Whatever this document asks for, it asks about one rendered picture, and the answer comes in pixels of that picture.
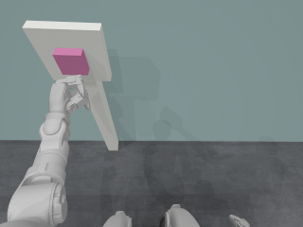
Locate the robot right thigh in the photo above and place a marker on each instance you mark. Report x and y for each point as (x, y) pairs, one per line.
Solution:
(179, 217)

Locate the robot left forearm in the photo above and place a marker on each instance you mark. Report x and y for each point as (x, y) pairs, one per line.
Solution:
(52, 156)

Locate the right robot shin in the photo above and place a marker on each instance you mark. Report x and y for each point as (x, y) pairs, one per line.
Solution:
(175, 206)

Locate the button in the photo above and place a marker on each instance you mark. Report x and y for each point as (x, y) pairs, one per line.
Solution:
(71, 61)

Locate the left robot upper arm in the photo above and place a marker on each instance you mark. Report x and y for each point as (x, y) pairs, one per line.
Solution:
(38, 205)

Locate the panel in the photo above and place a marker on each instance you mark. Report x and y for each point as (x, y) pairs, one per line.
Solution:
(45, 36)

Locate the right robot hand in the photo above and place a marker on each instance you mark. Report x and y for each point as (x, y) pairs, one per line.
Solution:
(238, 222)

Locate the left robot hand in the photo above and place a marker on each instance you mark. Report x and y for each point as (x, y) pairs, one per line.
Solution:
(62, 101)

